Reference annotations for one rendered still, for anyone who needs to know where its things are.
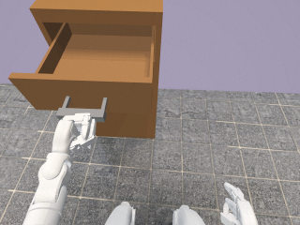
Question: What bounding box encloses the robot right thigh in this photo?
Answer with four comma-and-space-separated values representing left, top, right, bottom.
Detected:
172, 208, 205, 225

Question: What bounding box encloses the cabinet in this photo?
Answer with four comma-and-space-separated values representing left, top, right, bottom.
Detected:
29, 0, 163, 139

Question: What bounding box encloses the left robot forearm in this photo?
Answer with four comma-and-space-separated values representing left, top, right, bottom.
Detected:
22, 152, 73, 225

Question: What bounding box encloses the robot left thigh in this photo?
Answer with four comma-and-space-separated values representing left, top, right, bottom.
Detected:
105, 204, 136, 225

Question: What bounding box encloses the left robot hand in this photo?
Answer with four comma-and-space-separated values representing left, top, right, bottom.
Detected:
52, 112, 97, 157

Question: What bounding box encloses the drawer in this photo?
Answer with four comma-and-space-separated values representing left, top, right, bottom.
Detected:
8, 22, 155, 114

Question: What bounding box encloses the handle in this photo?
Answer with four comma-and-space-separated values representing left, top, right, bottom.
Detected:
56, 96, 108, 123

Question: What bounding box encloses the right robot hand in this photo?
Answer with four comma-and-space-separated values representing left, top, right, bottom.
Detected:
220, 182, 259, 225

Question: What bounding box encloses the robot thigh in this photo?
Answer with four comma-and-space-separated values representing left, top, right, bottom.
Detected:
105, 204, 136, 225
172, 208, 205, 225

